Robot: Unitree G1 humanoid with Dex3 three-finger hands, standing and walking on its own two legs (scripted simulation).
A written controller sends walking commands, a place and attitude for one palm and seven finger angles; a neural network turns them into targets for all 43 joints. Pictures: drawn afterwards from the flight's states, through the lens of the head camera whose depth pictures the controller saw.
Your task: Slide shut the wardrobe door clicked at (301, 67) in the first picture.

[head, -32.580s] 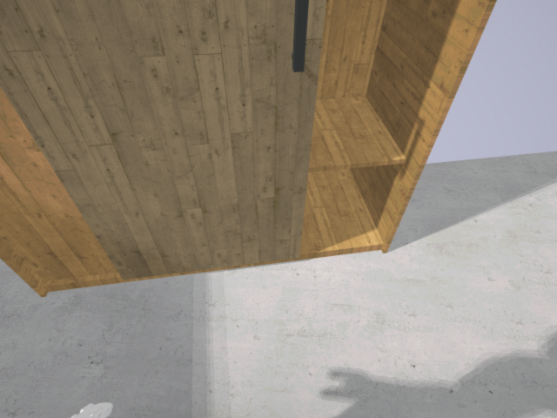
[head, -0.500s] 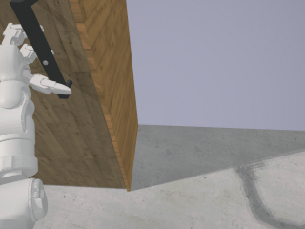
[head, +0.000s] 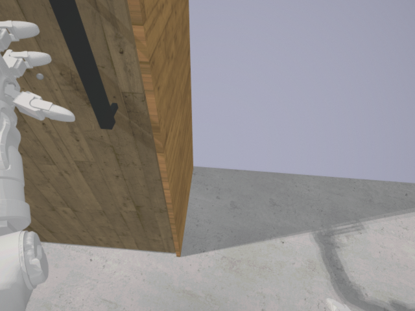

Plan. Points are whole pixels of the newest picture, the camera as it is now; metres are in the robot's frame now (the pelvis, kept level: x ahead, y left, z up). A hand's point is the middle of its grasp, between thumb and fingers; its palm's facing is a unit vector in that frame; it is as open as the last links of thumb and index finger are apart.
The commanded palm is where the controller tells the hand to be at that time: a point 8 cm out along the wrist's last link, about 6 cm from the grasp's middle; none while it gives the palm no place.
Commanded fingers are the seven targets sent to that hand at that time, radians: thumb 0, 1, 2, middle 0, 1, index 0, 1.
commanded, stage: slip the hand off the handle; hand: left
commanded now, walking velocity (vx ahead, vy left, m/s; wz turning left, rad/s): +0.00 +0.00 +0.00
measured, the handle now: (93, 65) +0.45 +0.22 +0.25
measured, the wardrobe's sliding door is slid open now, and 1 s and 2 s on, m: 0.00 0.00 0.00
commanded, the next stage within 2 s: draw the hand back to the body in 0.72 s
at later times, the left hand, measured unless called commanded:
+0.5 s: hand (1, 108) +0.34 +0.31 +0.24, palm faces +0.35 -0.93 -0.14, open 14.7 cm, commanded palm +0.29 +0.34 +0.25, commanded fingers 0.00 -0.55 0.20 -0.25 -1.15 -0.25 -1.15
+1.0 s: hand (11, 140) +0.30 +0.29 +0.22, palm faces +0.16 -0.98 -0.11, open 14.7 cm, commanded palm +0.24 +0.33 +0.24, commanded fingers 0.00 -0.55 0.20 -0.25 -1.15 -0.25 -1.15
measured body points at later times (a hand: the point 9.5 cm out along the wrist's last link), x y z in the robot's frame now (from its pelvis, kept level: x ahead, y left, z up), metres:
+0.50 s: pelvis -0.01 +0.02 +0.00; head -0.01 +0.03 +0.45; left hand +0.31 +0.36 +0.25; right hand +0.15 -0.22 -0.08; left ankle +0.04 +0.06 -0.73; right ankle -0.03 -0.09 -0.73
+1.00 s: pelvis -0.01 +0.01 +0.00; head -0.04 +0.01 +0.45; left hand +0.28 +0.34 +0.23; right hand +0.17 -0.21 -0.07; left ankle +0.04 +0.06 -0.73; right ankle -0.03 -0.09 -0.73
